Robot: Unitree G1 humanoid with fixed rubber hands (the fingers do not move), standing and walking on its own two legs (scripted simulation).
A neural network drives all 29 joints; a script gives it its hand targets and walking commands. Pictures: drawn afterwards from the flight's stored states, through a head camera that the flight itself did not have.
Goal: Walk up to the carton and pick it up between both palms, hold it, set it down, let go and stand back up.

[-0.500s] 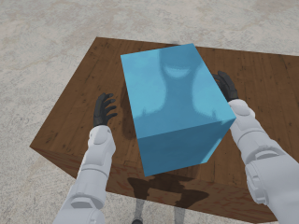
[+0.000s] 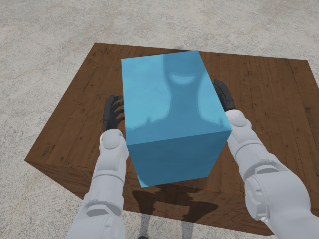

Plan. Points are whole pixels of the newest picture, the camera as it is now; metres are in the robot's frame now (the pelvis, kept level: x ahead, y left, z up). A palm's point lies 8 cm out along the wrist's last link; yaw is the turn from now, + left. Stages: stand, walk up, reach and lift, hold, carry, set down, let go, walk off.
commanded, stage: reach and lift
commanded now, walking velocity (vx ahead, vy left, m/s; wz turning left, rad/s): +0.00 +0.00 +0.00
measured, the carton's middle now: (168, 122) +0.42 +0.08 +0.01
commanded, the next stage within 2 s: none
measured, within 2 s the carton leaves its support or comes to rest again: leaves its support in 1.92 s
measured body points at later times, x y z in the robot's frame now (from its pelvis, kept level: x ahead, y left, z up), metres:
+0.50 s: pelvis +0.01 +0.00 +0.01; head +0.07 +0.01 +0.45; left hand +0.36 +0.22 +0.05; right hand +0.47 -0.06 +0.06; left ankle +0.04 +0.15 -0.74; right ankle -0.01 -0.09 -0.74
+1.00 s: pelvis +0.02 +0.00 +0.01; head +0.08 +0.00 +0.45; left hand +0.36 +0.22 +0.05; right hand +0.47 -0.06 +0.05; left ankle +0.04 +0.15 -0.74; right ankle -0.01 -0.09 -0.74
